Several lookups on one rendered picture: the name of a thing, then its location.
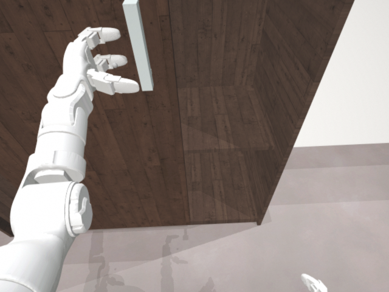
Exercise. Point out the robot left upper arm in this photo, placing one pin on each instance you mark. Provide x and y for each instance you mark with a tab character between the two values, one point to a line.
46	220

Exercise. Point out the robot right hand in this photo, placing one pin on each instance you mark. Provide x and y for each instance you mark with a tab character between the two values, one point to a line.
313	284

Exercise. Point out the robot left hand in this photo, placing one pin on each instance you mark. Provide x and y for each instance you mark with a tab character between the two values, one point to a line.
78	59

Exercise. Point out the handle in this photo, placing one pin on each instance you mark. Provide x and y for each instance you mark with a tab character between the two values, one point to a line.
136	33

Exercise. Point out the wardrobe door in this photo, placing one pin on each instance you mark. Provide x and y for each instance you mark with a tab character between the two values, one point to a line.
7	195
135	166

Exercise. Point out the robot left forearm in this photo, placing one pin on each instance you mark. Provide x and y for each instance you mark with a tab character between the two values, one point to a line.
59	153

